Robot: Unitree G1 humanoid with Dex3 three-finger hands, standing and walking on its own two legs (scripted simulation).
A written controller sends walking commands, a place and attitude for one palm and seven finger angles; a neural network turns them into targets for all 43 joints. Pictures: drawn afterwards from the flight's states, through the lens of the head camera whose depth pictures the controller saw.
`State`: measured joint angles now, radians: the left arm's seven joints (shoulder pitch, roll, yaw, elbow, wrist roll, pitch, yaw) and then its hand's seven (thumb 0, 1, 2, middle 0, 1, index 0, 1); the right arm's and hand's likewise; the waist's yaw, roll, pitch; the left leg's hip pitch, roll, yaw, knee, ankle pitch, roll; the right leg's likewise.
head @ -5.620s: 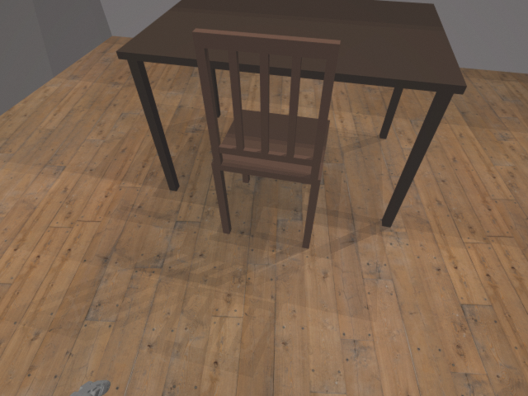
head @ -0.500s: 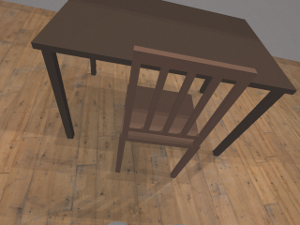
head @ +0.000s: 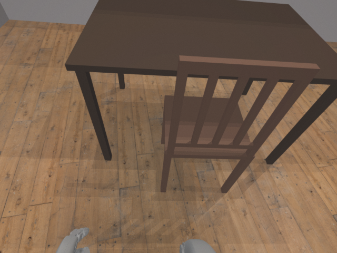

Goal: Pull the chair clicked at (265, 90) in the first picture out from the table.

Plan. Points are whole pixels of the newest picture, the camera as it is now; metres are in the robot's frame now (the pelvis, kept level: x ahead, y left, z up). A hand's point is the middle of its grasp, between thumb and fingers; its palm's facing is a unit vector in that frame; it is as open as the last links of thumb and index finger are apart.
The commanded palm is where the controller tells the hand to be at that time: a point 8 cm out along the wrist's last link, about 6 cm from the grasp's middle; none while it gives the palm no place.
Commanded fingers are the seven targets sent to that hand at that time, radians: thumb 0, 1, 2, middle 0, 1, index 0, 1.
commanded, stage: come to a stop and stand still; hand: left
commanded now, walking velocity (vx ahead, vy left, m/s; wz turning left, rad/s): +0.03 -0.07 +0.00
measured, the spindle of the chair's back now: (227, 114) +0.57 -0.18 -0.05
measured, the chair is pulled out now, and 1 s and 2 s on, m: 0.00 0.00 0.00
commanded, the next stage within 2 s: look again from close up in 0.04 s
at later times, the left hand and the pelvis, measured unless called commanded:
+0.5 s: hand out of the picture +0.08 +0.12 -0.15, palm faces +0.05 -0.98 -0.19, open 7.3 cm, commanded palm none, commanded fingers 0.00 0.90 0.90 -0.20 -0.30 -0.20 -0.30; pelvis +0.04 -0.06 +0.02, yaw +1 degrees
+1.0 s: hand out of the picture +0.03 +0.09 -0.15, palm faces +0.06 -0.99 -0.15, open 7.4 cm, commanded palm none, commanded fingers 0.00 0.90 0.90 -0.20 -0.30 -0.20 -0.30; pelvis +0.06 -0.06 +0.03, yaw +1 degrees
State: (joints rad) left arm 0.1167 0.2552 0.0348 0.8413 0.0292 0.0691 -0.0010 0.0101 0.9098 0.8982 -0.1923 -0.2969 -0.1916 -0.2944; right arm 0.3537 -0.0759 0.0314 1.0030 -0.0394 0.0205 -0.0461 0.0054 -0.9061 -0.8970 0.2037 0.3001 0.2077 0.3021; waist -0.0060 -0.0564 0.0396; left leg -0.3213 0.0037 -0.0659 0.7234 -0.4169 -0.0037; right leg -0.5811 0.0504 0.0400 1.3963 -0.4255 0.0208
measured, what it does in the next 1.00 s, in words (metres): steps on the spot: right foot, then left foot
